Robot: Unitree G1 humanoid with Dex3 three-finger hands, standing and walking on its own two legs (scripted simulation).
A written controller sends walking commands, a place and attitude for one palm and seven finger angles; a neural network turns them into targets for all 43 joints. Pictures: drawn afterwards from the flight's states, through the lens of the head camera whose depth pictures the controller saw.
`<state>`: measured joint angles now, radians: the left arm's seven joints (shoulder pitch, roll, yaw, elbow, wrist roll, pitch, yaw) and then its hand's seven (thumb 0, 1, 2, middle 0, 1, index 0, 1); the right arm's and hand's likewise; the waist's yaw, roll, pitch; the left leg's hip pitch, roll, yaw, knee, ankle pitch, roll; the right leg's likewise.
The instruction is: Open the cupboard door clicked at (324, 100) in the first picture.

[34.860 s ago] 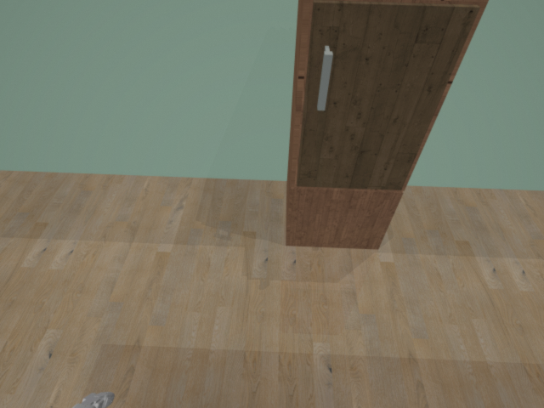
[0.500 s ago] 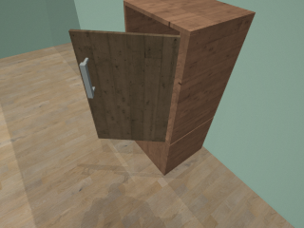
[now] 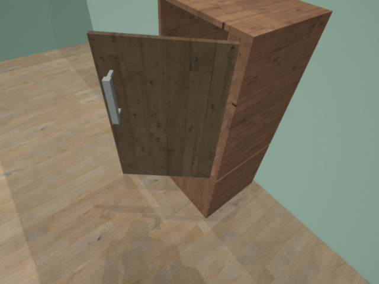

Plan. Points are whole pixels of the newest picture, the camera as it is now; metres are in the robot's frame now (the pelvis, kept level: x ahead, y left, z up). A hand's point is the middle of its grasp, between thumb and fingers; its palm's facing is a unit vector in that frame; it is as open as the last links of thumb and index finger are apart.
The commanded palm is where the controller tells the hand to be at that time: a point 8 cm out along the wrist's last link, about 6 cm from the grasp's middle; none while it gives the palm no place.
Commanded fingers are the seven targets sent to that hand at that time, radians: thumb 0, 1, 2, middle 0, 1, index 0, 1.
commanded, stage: come to a stop and stand still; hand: left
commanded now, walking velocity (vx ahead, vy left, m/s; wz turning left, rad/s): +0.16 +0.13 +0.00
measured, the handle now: (113, 97) +0.58 +0.26 +0.06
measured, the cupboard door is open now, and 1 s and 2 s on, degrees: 50 50 50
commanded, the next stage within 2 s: look again from close up in 1.34 s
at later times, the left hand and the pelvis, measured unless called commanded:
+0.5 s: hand out of the picture +0.10 +0.19 -0.18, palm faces +0.04 -0.98 -0.18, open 7.4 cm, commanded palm none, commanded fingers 0.00 0.90 0.90 -0.20 -0.30 -0.20 -0.30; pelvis +0.03 +0.02 -0.01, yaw +1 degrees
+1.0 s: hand out of the picture +0.00 +0.15 -0.17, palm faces +0.04 -0.98 -0.19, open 7.3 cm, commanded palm none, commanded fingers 0.00 0.90 0.90 -0.20 -0.30 -0.20 -0.30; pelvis -0.01 -0.02 +0.01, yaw +1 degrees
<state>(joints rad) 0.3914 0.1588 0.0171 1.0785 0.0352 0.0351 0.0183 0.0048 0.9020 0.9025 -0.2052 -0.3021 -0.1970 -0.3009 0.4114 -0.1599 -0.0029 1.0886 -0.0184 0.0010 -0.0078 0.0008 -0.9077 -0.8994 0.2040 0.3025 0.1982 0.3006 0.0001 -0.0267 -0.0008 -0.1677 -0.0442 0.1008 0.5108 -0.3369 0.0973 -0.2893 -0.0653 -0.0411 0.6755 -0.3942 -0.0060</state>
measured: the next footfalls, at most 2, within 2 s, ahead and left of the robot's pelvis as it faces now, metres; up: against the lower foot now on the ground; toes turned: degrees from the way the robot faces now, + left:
right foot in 0.26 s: +0.13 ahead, -0.12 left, +0.00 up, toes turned -4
right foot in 0.72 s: +0.06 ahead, -0.13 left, +0.00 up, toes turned -1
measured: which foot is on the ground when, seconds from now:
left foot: down 0.00-1.00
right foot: up 0.00-0.24, down 0.26-0.44, up 0.46-0.70, down 0.72-1.00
